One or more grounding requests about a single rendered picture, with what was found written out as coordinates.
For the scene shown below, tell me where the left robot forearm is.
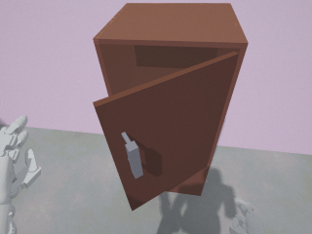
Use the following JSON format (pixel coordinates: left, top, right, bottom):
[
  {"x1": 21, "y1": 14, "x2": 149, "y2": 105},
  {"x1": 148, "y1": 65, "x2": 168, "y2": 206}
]
[{"x1": 0, "y1": 203, "x2": 18, "y2": 234}]

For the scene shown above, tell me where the robot left hand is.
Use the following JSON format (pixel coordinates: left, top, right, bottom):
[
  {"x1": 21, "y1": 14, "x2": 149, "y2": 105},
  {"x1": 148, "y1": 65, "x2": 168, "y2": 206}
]
[{"x1": 0, "y1": 114, "x2": 41, "y2": 204}]

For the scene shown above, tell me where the handle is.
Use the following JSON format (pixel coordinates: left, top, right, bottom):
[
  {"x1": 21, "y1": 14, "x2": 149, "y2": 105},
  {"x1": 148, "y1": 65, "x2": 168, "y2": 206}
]
[{"x1": 121, "y1": 132, "x2": 143, "y2": 179}]

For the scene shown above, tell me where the robot right hand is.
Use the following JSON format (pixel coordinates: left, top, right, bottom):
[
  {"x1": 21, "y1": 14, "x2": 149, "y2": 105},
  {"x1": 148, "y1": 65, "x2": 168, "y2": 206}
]
[{"x1": 229, "y1": 197, "x2": 266, "y2": 234}]

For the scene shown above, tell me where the cupboard door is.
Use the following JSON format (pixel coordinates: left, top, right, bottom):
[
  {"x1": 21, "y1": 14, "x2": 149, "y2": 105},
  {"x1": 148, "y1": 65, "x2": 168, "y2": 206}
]
[{"x1": 93, "y1": 52, "x2": 239, "y2": 211}]

